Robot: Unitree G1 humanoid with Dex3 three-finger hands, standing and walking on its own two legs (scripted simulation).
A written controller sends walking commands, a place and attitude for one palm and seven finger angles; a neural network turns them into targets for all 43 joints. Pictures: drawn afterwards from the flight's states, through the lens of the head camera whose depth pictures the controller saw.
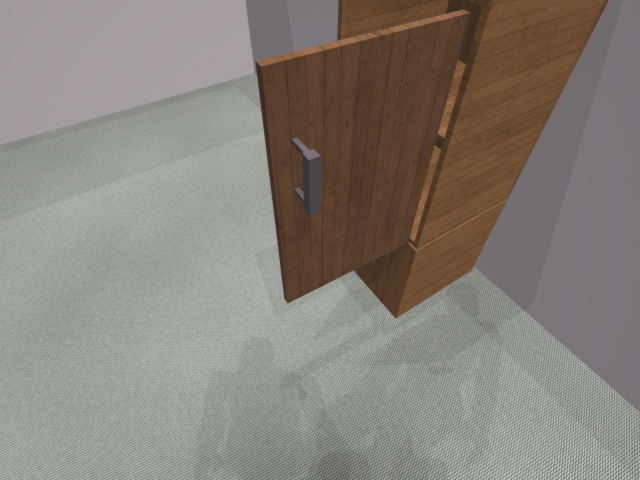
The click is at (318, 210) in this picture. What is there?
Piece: cupboard door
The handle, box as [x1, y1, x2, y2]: [291, 137, 320, 216]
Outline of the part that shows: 296,137 291,139 292,144 302,155 303,190 302,191 298,187 294,190 297,196 304,204 304,210 309,216 311,216 319,212 320,156 313,149 309,150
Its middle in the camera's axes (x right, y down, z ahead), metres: -0.03 -0.10 +0.65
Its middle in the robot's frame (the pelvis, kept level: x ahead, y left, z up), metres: +0.56 +0.06 +0.05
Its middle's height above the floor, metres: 0.83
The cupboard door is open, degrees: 88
